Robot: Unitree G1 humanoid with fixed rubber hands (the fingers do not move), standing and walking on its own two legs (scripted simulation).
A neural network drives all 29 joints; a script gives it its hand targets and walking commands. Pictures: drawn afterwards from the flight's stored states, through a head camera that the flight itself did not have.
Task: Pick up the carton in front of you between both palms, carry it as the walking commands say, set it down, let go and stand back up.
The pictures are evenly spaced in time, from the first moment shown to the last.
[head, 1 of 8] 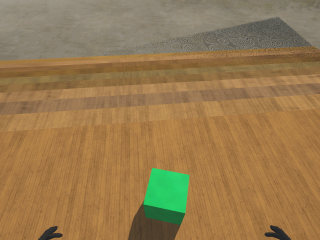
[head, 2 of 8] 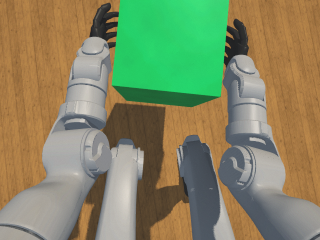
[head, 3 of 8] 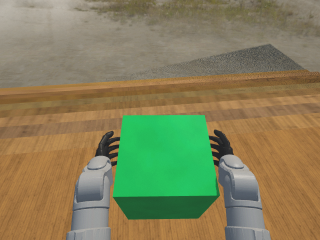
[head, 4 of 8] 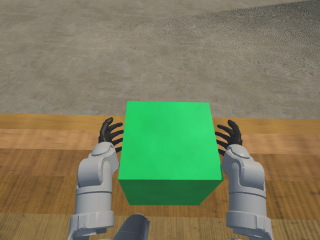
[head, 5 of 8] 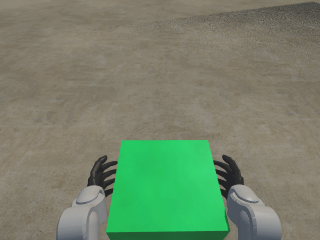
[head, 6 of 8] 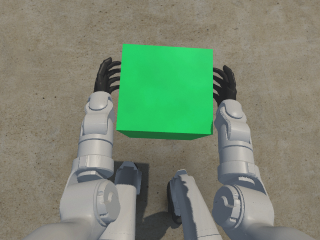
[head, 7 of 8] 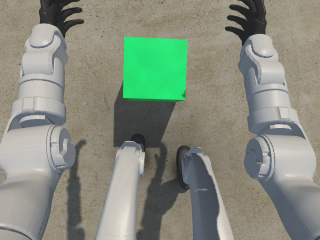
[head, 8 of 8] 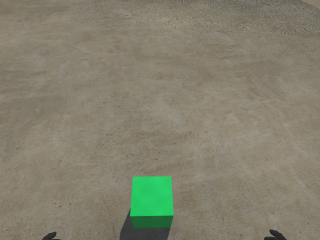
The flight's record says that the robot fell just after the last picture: no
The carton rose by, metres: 0.67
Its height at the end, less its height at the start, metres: -1.02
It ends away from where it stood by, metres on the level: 4.77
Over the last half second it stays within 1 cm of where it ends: yes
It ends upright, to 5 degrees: yes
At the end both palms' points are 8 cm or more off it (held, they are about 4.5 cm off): yes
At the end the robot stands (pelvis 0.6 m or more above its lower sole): yes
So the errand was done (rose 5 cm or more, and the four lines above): yes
